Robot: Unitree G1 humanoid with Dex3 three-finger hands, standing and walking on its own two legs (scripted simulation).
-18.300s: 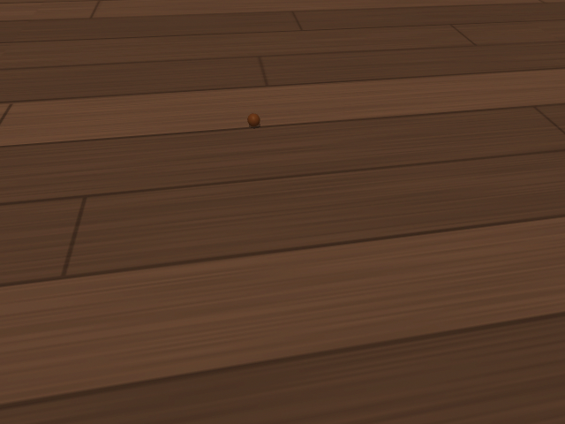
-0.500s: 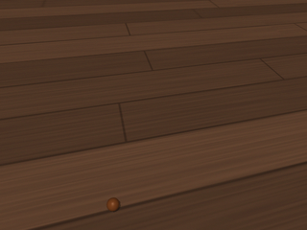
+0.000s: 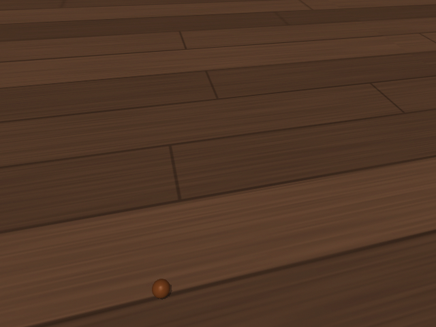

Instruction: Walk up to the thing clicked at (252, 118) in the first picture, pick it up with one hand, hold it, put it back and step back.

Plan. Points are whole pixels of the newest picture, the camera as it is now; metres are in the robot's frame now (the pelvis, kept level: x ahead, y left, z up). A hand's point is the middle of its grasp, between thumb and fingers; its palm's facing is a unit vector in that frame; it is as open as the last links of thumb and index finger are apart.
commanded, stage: stand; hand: left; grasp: from above
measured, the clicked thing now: (161, 288) +0.44 +0.21 -0.74
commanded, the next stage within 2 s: rise first in 0.08 s
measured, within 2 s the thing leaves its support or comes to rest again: neither
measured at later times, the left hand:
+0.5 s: hand out of the picture +0.16 +0.25 -0.18, palm faces -0.05 -0.93 -0.35, open 10.3 cm
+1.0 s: hand out of the picture +0.14 +0.26 -0.23, palm faces -0.15 -0.89 -0.43, open 14.0 cm
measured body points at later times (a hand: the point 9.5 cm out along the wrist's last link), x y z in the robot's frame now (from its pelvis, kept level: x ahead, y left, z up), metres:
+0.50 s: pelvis -0.01 +0.00 -0.03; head +0.05 +0.01 +0.42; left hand +0.16 +0.30 -0.15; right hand +0.10 -0.26 -0.14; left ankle +0.02 +0.11 -0.75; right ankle -0.01 -0.13 -0.75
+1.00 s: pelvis +0.00 +0.00 -0.09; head +0.10 +0.01 +0.35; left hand +0.14 +0.30 -0.20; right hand +0.17 -0.25 -0.18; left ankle +0.02 +0.11 -0.75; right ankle -0.01 -0.13 -0.75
